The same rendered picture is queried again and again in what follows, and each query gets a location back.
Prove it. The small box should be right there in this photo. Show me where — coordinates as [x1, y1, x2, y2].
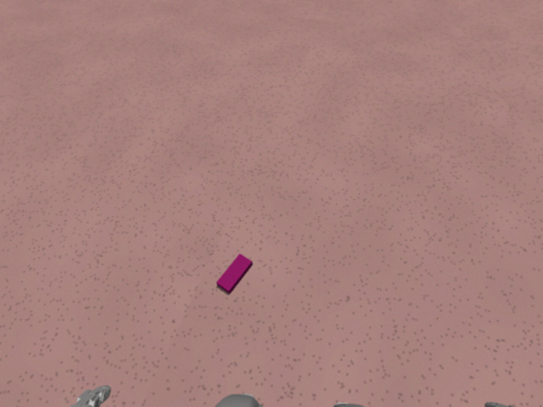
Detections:
[216, 254, 253, 293]

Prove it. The left robot hand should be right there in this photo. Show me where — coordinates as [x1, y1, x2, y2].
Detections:
[70, 386, 111, 407]

